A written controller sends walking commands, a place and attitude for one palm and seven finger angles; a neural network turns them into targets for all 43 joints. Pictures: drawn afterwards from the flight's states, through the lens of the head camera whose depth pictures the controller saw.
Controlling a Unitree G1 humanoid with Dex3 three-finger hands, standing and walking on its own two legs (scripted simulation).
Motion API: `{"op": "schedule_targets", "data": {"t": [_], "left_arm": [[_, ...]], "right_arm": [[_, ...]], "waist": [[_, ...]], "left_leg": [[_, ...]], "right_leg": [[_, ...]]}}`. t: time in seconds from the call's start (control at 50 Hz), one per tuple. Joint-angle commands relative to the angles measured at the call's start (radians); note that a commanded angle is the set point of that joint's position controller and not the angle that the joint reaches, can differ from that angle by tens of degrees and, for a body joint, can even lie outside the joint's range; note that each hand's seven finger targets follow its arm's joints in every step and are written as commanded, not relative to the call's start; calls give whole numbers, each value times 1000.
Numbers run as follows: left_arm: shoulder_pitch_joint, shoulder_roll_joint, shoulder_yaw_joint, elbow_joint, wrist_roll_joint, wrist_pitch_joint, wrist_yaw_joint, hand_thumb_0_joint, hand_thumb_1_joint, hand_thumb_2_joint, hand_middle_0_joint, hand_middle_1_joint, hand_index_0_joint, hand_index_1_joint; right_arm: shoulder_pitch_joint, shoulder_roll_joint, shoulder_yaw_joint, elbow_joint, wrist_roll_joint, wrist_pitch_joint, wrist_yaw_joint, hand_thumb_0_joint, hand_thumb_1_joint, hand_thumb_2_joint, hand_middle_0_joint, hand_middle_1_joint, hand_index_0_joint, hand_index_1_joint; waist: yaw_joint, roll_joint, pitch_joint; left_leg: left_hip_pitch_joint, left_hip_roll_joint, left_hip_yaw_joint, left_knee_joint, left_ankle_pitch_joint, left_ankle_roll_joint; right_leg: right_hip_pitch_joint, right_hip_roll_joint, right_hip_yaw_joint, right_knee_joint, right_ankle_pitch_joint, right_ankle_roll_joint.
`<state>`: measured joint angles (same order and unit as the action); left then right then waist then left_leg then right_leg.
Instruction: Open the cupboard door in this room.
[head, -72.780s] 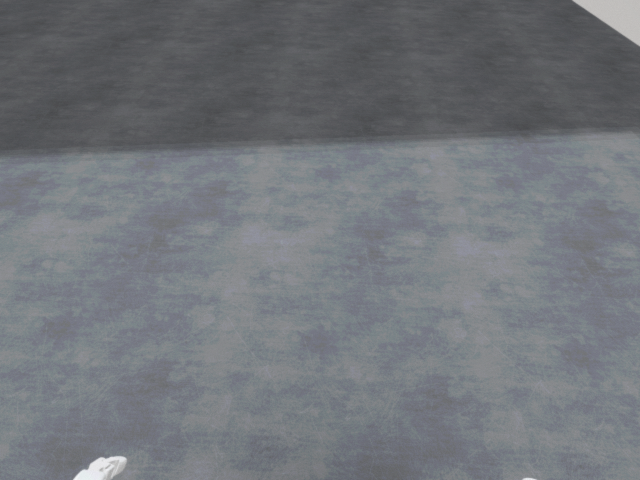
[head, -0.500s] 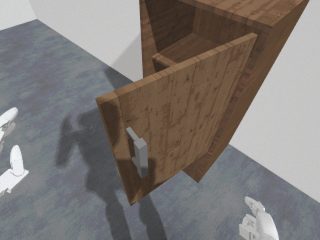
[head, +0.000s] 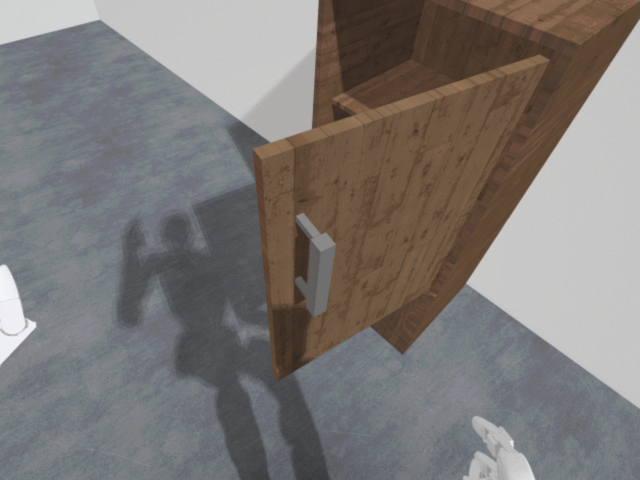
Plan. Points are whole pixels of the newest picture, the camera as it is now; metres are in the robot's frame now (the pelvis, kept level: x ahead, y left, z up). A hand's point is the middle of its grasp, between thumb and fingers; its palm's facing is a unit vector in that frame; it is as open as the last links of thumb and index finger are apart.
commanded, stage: step back with the hand held close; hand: left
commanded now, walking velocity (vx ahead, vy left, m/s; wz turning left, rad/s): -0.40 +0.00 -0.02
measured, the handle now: (310, 267) +0.35 +0.04 +0.07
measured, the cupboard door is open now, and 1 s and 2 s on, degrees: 78 78 78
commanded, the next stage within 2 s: stop stepping back and stand still in 0.26 s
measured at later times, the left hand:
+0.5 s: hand (54, 474) +0.11 +0.20 +0.16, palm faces +0.32 -0.79 -0.52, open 7.4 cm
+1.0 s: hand out of the picture +0.02 +0.23 +0.16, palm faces +0.46 -0.81 -0.35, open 7.4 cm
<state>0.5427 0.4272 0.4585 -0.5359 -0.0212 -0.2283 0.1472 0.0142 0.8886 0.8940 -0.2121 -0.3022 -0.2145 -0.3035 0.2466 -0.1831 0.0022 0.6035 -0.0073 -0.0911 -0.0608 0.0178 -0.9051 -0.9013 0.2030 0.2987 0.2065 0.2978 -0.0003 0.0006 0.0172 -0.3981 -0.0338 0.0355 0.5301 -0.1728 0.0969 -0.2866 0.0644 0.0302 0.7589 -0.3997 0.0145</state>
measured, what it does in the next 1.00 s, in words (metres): walks backwards: right foot, then left foot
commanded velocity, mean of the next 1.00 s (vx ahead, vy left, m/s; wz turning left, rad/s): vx -0.02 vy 0.01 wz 0.02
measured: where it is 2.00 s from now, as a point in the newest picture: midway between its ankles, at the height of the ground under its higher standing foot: outside the picture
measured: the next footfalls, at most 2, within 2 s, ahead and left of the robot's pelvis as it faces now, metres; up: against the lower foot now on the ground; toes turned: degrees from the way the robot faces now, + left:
right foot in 0.26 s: -0.13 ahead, -0.12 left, +0.00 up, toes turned -3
left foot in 0.54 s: -0.12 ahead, +0.10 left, +0.00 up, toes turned +4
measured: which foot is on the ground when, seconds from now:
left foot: down 0.00-0.30, up 0.32-0.52, down 0.54-1.00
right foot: up 0.00-0.24, down 0.26-1.00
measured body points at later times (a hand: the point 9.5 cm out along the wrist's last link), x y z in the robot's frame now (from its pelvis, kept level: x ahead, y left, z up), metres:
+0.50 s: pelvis -0.11 -0.05 +0.01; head -0.07 -0.04 +0.46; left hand +0.09 +0.24 +0.19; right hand +0.05 -0.31 -0.07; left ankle -0.11 +0.05 -0.71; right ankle -0.19 -0.12 -0.73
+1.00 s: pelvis -0.18 -0.03 +0.00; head -0.20 -0.01 +0.45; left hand -0.01 +0.27 +0.18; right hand -0.05 -0.27 -0.09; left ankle -0.17 +0.08 -0.73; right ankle -0.17 -0.13 -0.73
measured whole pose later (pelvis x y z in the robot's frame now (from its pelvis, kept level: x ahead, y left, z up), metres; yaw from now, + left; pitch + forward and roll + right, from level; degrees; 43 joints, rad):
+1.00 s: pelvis -0.18 -0.03 +0.00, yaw -1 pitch -1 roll -1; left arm 0.49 0.34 0.37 -0.44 -0.02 -0.20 0.16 0.01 0.89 0.89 -0.21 -0.30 -0.21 -0.30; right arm 0.29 -0.22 0.00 0.66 0.00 -0.09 -0.08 0.02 -0.90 -0.90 0.20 0.30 0.21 0.30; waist 0.02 -0.01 -0.03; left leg -0.27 0.02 0.02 0.60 -0.42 0.04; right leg -0.25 0.03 -0.05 0.54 -0.30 -0.04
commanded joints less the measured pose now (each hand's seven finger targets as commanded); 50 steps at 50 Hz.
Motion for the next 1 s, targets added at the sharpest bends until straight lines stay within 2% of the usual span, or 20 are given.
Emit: {"op": "schedule_targets", "data": {"t": [0.0,0.1,0.2,0.24,0.28,0.3,0.34,0.44,0.48,0.52,0.58,0.72,0.76,0.78,0.8,0.82,0.9,0.94,0.96,0.98], "left_arm": [[5,134,61,-204,-22,-55,16,0,900,900,-200,-300,-200,-300],[12,193,93,-252,-36,-29,-3,0,900,900,-200,-300,-200,-300],[132,244,177,-300,-77,-25,-25,0,900,900,-200,-300,-200,-300],[139,261,201,-298,-92,-38,-39,0,900,900,-200,-300,-200,-300],[138,251,186,-221,-91,-39,-32,0,900,900,-200,-300,-200,-300],[119,268,209,-208,-78,-40,-20,0,900,900,-200,-300,-200,-300],[136,221,157,-158,-57,0,-15,0,900,900,-200,-300,-200,-300],[-29,183,79,-156,-22,34,39,0,900,900,-200,-300,-200,-300],[-45,186,76,-170,-21,36,53,0,900,900,-200,-300,-200,-300],[-29,196,77,-228,-34,25,55,0,900,900,-200,-300,-200,-300],[50,189,95,-247,-26,-1,38,0,900,900,-200,-300,-200,-300],[49,160,105,-125,-22,-20,15,0,900,900,-200,-300,-200,-300],[14,145,81,-89,-14,-16,16,0,900,900,-200,-300,-200,-300],[-14,150,72,-96,-10,-18,16,0,900,900,-200,-300,-200,-300],[-49,162,70,-111,-14,-19,18,0,900,900,-200,-300,-200,-300],[-112,155,43,-155,-17,-26,13,0,900,900,-200,-300,-200,-300],[-225,132,-5,-88,2,-23,24,0,900,900,-200,-300,-200,-300],[-217,138,3,-115,3,-24,30,0,900,900,-200,-300,-200,-300],[-213,149,20,-150,-2,-30,30,0,900,900,-200,-300,-200,-300],[-203,156,39,-205,-3,-44,34,0,900,900,-200,-300,-200,-300]], "right_arm": [[-97,-154,-62,-108,-15,-77,4,0,-900,-900,200,300,200,300],[-127,-157,-65,-94,-13,-66,24,0,-900,-900,200,300,200,300],[-175,-149,-56,-154,-1,-29,36,0,-900,-900,200,300,200,300],[-199,-146,-55,-179,11,-5,39,0,-900,-900,200,300,200,300],[-184,-123,-58,-195,43,27,38,0,-900,-900,200,300,200,300],[-194,-141,-67,-190,49,26,35,0,-900,-900,200,300,200,300],[-208,-101,-42,-182,36,49,23,0,-900,-900,200,300,200,300],[-181,-136,-33,-186,45,26,-23,0,-900,-900,200,300,200,300],[-155,-145,-43,-195,48,29,-28,0,-900,-900,200,300,200,300],[-148,-173,-54,-215,60,29,-25,0,-900,-900,200,300,200,300],[-126,-143,-50,-213,33,2,6,0,-900,-900,200,300,200,300],[-126,-160,-53,-176,23,-45,-6,0,-900,-900,200,300,200,300],[-122,-159,-66,-172,16,-37,-17,0,-900,-900,200,300,200,300],[-118,-153,-69,-167,9,-36,-18,0,-900,-900,200,300,200,300],[-118,-155,-71,-155,10,-40,-15,0,-900,-900,200,300,200,300],[-100,-167,-77,-135,10,-46,-8,0,-900,-900,200,300,200,300],[-117,-138,-52,-119,4,-53,-30,0,-900,-900,200,300,200,300],[-109,-141,-46,-112,2,-63,-40,0,-900,-900,200,300,200,300],[-107,-155,-47,-119,1,-70,-41,0,-900,-900,200,300,200,300],[-101,-170,-48,-130,-1,-78,-36,0,-900,-900,200,300,200,300]], "waist": [[2,166,-156],[23,206,-309],[46,210,-321],[39,109,-267],[36,-276,-187],[40,-284,-178],[7,-116,-196],[-3,-113,-156],[-6,-137,-172],[-2,-32,-208],[5,241,-203],[-9,108,2],[-8,1,27],[-11,-98,25],[-11,-182,6],[-10,-176,-36],[-25,-115,25],[-22,-20,24],[-21,87,31],[-17,251,20]], "left_leg": [[283,301,-303,-252,272,46],[480,269,-222,-186,616,27],[291,252,-151,-226,317,1],[191,199,-85,-162,69,-41],[86,10,29,249,-177,-113],[-59,-12,-20,429,-303,-113],[-138,13,-20,451,-274,-113],[25,-7,48,97,-151,-70],[121,-4,50,-74,-10,-53],[282,103,-15,-161,428,-15],[405,229,-199,-124,766,26],[-161,160,-157,-303,-486,-23],[-144,88,-112,-145,-523,-46],[-111,46,-77,56,-391,-58],[-106,20,-37,263,-258,-69],[-113,23,-52,408,-214,-72],[157,60,7,200,-233,-59],[264,39,34,-8,-211,-57],[260,91,-92,-147,-306,-29],[281,228,-333,-268,-385,31]], "right_leg": [[-58,-15,10,-91,-86,-1],[-21,1,-7,-212,-13,6],[140,-11,-45,-328,74,2],[152,-66,-24,-451,196,-1],[-25,-318,213,-560,457,-11],[8,-372,242,-490,776,-25],[170,-324,91,-338,1132,-16],[287,-289,103,-283,1165,-12],[311,-256,80,-230,1158,17],[256,-178,40,-129,1035,68],[4,-62,-16,-102,54,19],[290,-55,-35,-313,-7,-18],[155,-90,98,-432,-253,-72],[79,-181,269,-521,-363,-133],[69,-302,458,-608,-380,-191],[99,-354,467,-578,-199,-227],[-208,-286,223,-576,-407,-157],[-204,-215,131,-465,-339,-127],[-187,-156,93,-329,-257,-92],[-218,-58,21,-129,-133,-40]]}}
